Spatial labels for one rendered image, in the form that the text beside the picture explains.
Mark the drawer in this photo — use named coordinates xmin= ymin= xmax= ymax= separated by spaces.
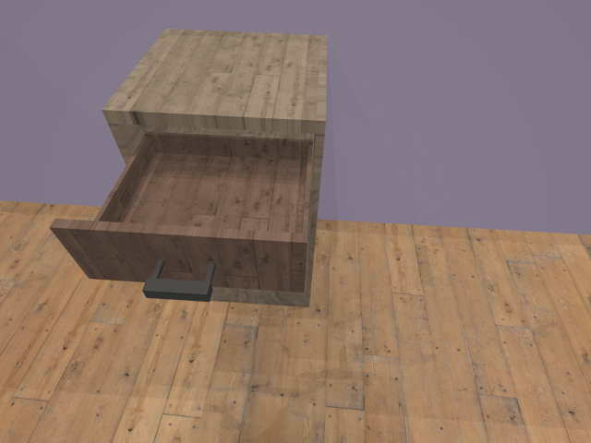
xmin=49 ymin=132 xmax=313 ymax=293

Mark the handle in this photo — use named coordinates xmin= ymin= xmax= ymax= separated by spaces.
xmin=142 ymin=259 xmax=216 ymax=302

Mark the cabinet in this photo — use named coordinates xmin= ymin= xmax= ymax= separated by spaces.
xmin=102 ymin=29 xmax=327 ymax=307

